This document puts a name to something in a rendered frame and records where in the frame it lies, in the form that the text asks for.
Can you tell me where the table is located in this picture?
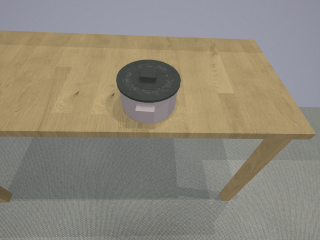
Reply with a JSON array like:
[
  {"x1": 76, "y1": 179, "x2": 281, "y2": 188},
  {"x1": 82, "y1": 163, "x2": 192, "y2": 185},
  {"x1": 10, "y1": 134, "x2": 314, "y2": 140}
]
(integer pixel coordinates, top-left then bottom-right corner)
[{"x1": 0, "y1": 30, "x2": 316, "y2": 203}]

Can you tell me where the lid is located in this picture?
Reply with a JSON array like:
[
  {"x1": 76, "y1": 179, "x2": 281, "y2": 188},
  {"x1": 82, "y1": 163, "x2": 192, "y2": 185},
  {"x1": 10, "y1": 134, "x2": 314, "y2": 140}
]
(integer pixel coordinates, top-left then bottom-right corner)
[{"x1": 116, "y1": 59, "x2": 181, "y2": 103}]

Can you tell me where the knob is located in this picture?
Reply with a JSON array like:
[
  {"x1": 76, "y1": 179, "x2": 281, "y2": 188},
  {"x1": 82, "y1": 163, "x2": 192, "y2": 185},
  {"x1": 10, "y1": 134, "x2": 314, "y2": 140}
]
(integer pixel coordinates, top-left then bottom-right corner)
[{"x1": 140, "y1": 67, "x2": 158, "y2": 81}]

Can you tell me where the pot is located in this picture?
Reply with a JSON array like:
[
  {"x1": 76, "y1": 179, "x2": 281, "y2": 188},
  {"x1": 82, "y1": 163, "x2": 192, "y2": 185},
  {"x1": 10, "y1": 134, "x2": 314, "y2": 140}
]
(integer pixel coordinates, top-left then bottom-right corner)
[{"x1": 120, "y1": 92, "x2": 177, "y2": 123}]

